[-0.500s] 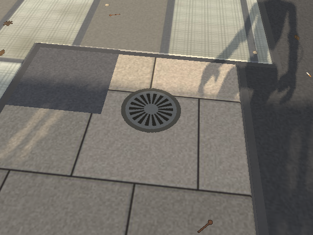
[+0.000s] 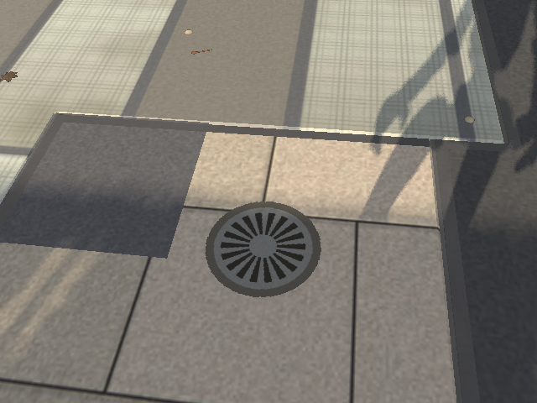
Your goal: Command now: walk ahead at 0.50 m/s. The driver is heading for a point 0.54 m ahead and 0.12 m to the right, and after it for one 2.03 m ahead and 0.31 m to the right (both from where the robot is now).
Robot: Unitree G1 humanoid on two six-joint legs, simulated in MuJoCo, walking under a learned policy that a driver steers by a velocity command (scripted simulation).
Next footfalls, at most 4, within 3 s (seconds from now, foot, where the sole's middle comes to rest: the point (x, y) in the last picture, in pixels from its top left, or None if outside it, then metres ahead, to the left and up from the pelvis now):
0.42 left None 0.41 0.15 -0.78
0.94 right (336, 346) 0.63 -0.11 -0.78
1.44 left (250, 321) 0.70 0.12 -0.78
2.98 left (316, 211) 1.07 -0.08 -0.78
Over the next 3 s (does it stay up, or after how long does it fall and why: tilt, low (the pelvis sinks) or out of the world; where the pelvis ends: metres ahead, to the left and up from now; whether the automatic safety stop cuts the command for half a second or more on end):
stays up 0.87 -0.09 -0.03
